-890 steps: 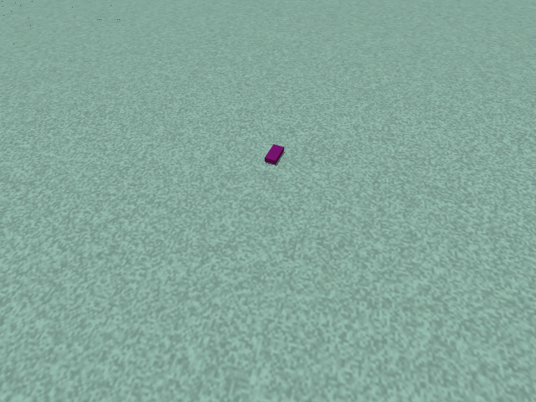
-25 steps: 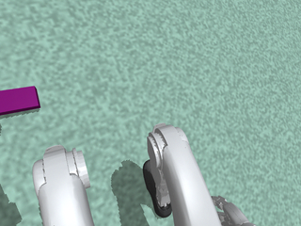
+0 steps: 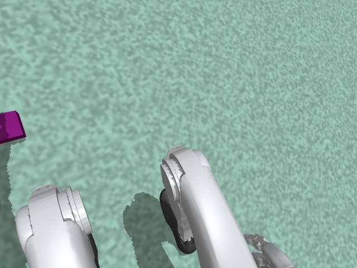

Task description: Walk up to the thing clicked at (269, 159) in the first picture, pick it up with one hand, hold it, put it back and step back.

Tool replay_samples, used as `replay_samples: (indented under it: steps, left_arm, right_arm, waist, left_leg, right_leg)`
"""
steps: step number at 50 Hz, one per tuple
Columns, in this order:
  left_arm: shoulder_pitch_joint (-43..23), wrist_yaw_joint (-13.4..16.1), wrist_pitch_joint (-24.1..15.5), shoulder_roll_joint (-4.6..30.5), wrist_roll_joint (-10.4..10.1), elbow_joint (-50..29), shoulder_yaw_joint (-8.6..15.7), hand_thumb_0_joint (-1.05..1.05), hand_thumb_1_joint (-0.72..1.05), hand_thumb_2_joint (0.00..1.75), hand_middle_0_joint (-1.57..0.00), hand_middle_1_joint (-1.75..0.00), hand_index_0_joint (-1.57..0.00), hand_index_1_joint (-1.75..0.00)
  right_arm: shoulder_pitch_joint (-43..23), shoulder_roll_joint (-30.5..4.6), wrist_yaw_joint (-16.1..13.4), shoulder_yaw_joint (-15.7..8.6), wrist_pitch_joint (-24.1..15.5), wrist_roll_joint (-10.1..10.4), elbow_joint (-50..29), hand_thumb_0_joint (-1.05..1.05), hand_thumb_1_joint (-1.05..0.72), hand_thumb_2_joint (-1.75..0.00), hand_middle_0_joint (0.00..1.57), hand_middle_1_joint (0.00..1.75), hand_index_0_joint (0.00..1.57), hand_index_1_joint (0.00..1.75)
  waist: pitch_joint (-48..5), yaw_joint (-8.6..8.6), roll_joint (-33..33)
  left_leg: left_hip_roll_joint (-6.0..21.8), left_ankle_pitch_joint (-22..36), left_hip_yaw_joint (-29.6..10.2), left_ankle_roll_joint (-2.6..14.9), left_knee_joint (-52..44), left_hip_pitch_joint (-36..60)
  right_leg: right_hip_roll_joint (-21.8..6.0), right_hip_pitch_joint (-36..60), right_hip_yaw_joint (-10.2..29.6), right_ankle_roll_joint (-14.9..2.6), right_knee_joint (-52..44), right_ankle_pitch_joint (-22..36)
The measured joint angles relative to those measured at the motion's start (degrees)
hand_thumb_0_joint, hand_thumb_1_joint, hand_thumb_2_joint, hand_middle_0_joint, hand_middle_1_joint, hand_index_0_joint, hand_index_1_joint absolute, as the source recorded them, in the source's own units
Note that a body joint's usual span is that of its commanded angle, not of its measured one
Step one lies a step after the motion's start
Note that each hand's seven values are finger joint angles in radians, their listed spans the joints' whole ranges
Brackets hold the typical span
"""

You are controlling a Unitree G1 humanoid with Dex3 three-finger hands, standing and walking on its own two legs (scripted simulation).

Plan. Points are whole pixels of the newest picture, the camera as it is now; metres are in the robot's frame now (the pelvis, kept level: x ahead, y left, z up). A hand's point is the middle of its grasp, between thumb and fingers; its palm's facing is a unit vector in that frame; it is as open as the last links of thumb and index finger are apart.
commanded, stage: approach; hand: left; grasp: from above
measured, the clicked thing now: out of the picture +0.48 +0.32 -0.30
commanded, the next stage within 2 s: close in in 0.22 s
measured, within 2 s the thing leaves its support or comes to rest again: neither
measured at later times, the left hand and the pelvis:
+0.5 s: hand out of the picture +0.45 +0.33 -0.19, palm faces -0.47 -0.10 -0.88, open 13.8 cm; pelvis +0.00 +0.00 +0.00, yaw +0 degrees
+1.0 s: hand out of the picture +0.47 +0.32 -0.24, palm faces -0.45 -0.11 -0.89, open 14.3 cm; pelvis +0.00 +0.00 -0.02, yaw -2 degrees
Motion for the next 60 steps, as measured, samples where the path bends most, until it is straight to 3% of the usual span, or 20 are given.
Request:
replay_samples:
  steps: [4,8,14,18,26,33,38,46,49,60]
  left_arm:
    - [2.05,-0.53,1.72,0.65,-1.83,-1.64,1.99,0.0,-0.5,0.99,-0.14,-0.99,-0.13,-1.0]
    - [4.33,-3.25,2.23,1.54,-4.35,-4.62,2.67,0.0,-0.5,0.99,-0.15,-0.96,-0.14,-0.98]
    - [5.05,-8.31,0.06,2.68,-6.44,-7.75,0.15,0.0,-0.5,0.98,-0.16,-0.95,-0.15,-0.96]
    - [4.75,-9.5,-2.62,2.51,-6.07,-8.39,-1.89,0.0,-0.49,1.0,-0.17,-0.96,-0.16,-0.97]
    - [3.53,-4.61,-6.34,2.61,-1.72,-4.04,-1.02,0.0,-0.5,1.0,-0.14,-0.98,-0.14,-0.99]
    - [1.31,1.1,-5.29,4.56,1.36,1.86,-0.15,0.0,-0.5,1.02,-0.13,-0.99,-0.12,-1.0]
    - [0.23,3.26,-3.5,6.14,1.07,4.7,0.18,0.0,-0.52,1.02,-0.11,-0.98,-0.1,-1.0]
    - [0.98,3.74,-2.37,7.94,-1.02,5.17,1.45,0.0,-0.54,1.02,-0.09,-0.97,-0.08,-0.99]
    - [1.65,3.7,-2.62,8.51,-1.26,5.04,2.56,0.0,-0.55,1.03,-0.09,-0.96,-0.08,-0.99]
    - [2.84,4.64,-4.03,9.95,-1.35,5.23,3.12,0.0,-0.58,1.05,-0.09,-0.94,-0.06,-0.97]
  right_arm:
    - [0.72,-0.31,0.26,0.37,-0.13,0.43,-0.11,0.0,-0.91,-0.89,0.2,0.3,0.2,0.3]
    - [1.23,-0.32,0.34,0.08,-0.23,0.93,0.17,0.0,-0.91,-0.89,0.2,0.3,0.2,0.3]
    - [1.14,-0.17,0.15,-0.98,0.32,0.93,0.64,0.0,-0.91,-0.89,0.2,0.3,0.2,0.3]
    - [0.32,-0.2,0.08,-1.25,0.9,0.87,0.67,0.0,-0.91,-0.89,0.2,0.3,0.2,0.3]
    - [-1.98,-0.73,0.07,-0.26,1.18,-0.04,-0.69,0.0,-0.91,-0.89,0.2,0.3,0.2,0.3]
    - [-2.72,-0.86,0.45,0.88,-0.61,-1.55,-0.58,0.0,-0.9,-0.89,0.2,0.3,0.2,0.3]
    - [-2.16,-0.92,0.96,2.09,-2.29,-2.41,-0.16,0.0,-0.9,-0.89,0.2,0.3,0.2,0.3]
    - [-1.1,-0.95,1.86,4.28,-4.07,-3.61,0.03,0.0,-0.9,-0.89,0.2,0.3,0.2,0.3]
    - [-0.95,-0.97,2.16,4.84,-4.42,-3.89,-0.19,0.0,-0.9,-0.89,0.2,0.3,0.2,0.3]
    - [-2.5,-1.65,2.88,5.66,-5.14,-5.1,-0.78,0.0,-0.9,-0.89,0.2,0.3,0.2,0.3]
  waist:
    - [0.78,-0.07,0.22]
    - [1.28,0.88,0.37]
    - [1.36,3.25,0.45]
    - [1.27,4.23,-0.05]
    - [1.59,3.24,-1.7]
    - [2.34,1.13,-3.03]
    - [3.52,-0.14,-3.55]
    - [5.67,-1.32,-3.89]
    - [6.18,-1.51,-4.0]
    - [7.13,-1.28,-4.96]
  left_leg:
    - [0.35,-0.21,0.07,0.03,0.15,0.22]
    - [0.29,-0.22,0.2,-0.15,0.2,0.33]
    - [-0.34,-0.13,0.12,-0.39,0.12,0.36]
    - [-0.63,-0.38,-0.17,-0.51,0.14,0.82]
    - [-0.8,-0.54,-0.99,-0.47,0.57,1.5]
    - [-0.56,-0.16,-1.11,-0.13,1.57,0.63]
    - [-0.35,-0.18,-1.4,0.01,2.62,-0.14]
    - [-0.09,-1.01,-2.24,-0.01,4.01,-0.35]
    - [0.0,-1.43,-2.63,-0.11,4.37,-0.23]
    - [0.08,-2.45,-3.8,-0.43,5.3,0.52]
  right_leg:
    - [0.32,-0.14,0.21,0.81,0.16,0.16]
    - [0.25,-0.18,0.36,0.9,0.43,0.1]
    - [-0.35,0.21,0.24,0.82,0.57,-0.42]
    - [-0.62,1.01,-0.06,0.75,0.43,-0.85]
    - [-0.63,2.16,-0.89,0.06,0.23,-0.87]
    - [-0.15,1.3,-0.9,-0.12,0.86,-0.22]
    - [0.29,0.5,-1.01,-0.05,1.54,0.08]
    - [0.81,0.29,-1.5,0.42,2.22,-0.08]
    - [0.94,0.38,-1.77,0.48,2.35,-0.25]
    - [1.15,1.17,-2.62,0.85,2.56,-0.6]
